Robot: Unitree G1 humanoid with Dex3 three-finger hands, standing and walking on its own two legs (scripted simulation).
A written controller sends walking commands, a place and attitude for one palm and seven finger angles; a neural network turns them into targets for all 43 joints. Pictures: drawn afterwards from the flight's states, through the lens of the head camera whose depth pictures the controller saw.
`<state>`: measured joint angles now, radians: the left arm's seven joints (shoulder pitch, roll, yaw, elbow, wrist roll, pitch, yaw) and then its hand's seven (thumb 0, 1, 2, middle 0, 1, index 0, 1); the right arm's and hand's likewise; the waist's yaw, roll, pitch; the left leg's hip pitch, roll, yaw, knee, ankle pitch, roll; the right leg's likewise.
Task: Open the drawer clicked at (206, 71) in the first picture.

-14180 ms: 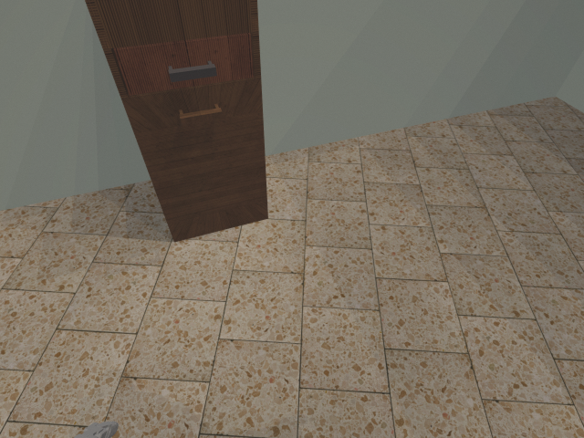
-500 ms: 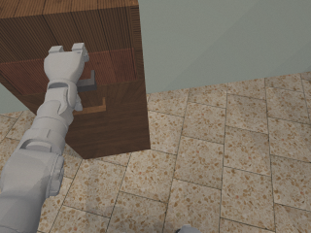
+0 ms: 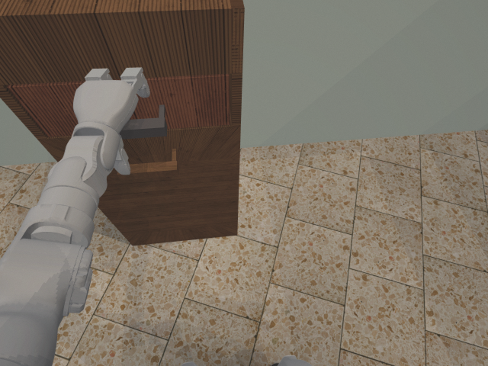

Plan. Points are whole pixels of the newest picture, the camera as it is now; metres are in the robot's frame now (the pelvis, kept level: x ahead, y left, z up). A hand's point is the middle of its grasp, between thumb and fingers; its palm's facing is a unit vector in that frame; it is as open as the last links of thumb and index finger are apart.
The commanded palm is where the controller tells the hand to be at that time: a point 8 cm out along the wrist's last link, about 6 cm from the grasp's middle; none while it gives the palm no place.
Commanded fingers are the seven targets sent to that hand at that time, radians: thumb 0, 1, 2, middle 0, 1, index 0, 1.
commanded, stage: move the hooked fingers above the handle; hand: left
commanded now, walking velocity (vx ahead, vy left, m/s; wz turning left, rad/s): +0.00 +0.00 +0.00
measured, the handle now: (131, 120) +0.56 +0.19 +0.02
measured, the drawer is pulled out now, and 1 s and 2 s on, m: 0.00 0.00 0.00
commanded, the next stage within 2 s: lower the fingers behind the handle in 0.88 s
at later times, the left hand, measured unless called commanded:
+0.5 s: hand (114, 124) +0.50 +0.19 +0.08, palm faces +0.03 -0.02 -1.00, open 13.8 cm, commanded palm +0.49 +0.20 +0.13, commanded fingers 0.00 -0.50 0.30 -0.30 -1.20 -0.30 -1.20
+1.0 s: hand (124, 117) +0.52 +0.18 +0.08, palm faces +0.05 +0.00 -1.00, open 13.9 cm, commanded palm +0.49 +0.20 +0.13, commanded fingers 0.00 -0.50 0.30 -0.30 -1.20 -0.30 -1.20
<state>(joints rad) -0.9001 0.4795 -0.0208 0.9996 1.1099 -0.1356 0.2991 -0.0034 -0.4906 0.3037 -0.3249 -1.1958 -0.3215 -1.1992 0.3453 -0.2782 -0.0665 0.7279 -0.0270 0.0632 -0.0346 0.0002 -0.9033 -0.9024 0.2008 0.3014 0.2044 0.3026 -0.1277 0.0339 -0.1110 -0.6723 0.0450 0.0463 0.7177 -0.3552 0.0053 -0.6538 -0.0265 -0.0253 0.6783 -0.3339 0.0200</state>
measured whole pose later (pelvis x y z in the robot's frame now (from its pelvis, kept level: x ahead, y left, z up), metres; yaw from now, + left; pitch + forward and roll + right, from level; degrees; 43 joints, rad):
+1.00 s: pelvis +0.00 -0.01 +0.00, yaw -2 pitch +17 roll +0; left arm -0.90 0.46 0.01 1.05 1.12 0.03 0.32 0.00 -0.49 0.30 -0.35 -1.22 -0.32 -1.20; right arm 0.32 -0.26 -0.04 0.71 -0.01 0.08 -0.03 0.00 -0.90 -0.90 0.20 0.30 0.20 0.30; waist -0.12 0.07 -0.11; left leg -0.62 0.06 0.09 0.66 -0.34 0.00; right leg -0.63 -0.01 0.02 0.65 -0.32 0.02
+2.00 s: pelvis -0.01 +0.01 -0.02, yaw +0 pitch +22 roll -2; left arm -0.96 0.51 -0.09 1.15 1.10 -0.05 0.34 0.00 -0.49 0.30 -0.31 -1.25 -0.30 -1.19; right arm 0.40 -0.25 -0.08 0.80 -0.04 0.03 -0.01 0.00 -0.90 -0.90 0.20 0.30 0.21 0.30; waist -0.12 0.04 -0.14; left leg -0.85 0.04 0.02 0.86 -0.40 0.01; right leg -0.81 -0.03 -0.04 0.79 -0.37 0.03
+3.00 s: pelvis -0.01 +0.01 -0.02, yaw -1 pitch +23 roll -3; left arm -0.90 0.52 -0.03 1.12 1.10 -0.04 0.33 0.00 -0.05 0.49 -0.30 -1.21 -0.32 -1.24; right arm 0.37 -0.25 -0.06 0.77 -0.04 0.05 -0.01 0.00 -0.90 -0.90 0.20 0.30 0.21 0.30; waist -0.13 0.05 -0.15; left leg -0.86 0.06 0.03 0.88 -0.42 0.01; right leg -0.82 -0.01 -0.03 0.80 -0.38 0.03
